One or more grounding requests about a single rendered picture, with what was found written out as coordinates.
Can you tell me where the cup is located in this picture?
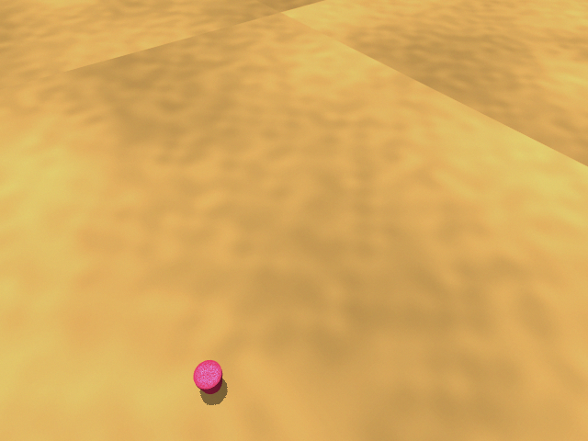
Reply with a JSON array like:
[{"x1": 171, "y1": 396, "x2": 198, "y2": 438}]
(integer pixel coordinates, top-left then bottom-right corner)
[{"x1": 193, "y1": 360, "x2": 222, "y2": 394}]

